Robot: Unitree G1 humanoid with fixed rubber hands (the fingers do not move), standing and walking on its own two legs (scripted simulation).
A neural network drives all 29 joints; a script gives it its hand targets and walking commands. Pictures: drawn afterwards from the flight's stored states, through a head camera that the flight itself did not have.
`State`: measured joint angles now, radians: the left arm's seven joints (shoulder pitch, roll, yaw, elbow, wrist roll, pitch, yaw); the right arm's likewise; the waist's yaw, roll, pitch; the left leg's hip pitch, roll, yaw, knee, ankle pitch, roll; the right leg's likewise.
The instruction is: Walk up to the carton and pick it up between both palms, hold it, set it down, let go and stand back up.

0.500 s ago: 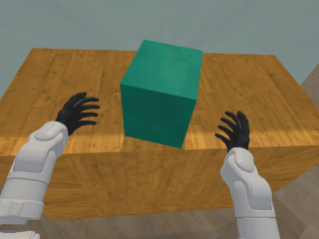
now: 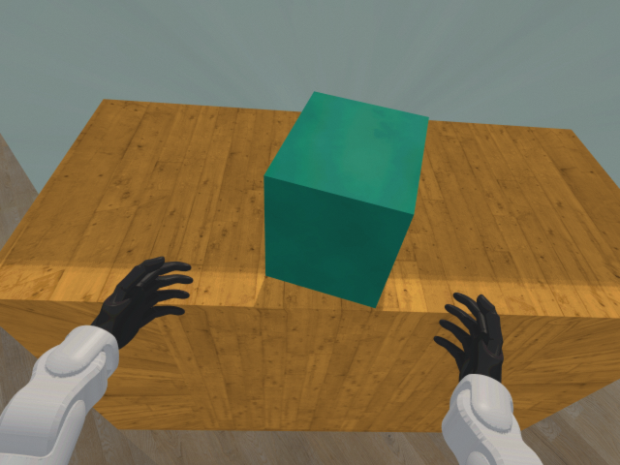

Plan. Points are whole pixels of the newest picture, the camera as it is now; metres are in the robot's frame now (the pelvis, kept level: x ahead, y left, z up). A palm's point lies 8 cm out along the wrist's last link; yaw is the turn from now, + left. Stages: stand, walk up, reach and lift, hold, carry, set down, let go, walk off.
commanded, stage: set down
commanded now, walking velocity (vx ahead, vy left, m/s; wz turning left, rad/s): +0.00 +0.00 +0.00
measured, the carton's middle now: (344, 199) +0.50 -0.03 +0.06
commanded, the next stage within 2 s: let go in 1.66 s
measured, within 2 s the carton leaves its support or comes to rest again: neither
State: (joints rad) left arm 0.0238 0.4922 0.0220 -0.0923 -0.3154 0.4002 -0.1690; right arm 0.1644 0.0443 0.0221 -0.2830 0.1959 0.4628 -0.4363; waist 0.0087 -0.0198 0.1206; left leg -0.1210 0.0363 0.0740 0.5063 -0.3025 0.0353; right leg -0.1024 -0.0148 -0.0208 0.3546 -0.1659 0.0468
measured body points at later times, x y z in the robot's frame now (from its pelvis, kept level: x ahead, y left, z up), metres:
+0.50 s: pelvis +0.02 -0.01 +0.00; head +0.04 +0.01 +0.45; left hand +0.23 +0.24 +0.02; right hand +0.22 -0.18 +0.02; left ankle -0.01 +0.09 -0.74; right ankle +0.02 -0.15 -0.74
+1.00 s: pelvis +0.02 -0.03 +0.01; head +0.03 -0.02 +0.45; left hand +0.20 +0.22 -0.02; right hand +0.21 -0.21 -0.02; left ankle -0.01 +0.09 -0.74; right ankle +0.02 -0.16 -0.74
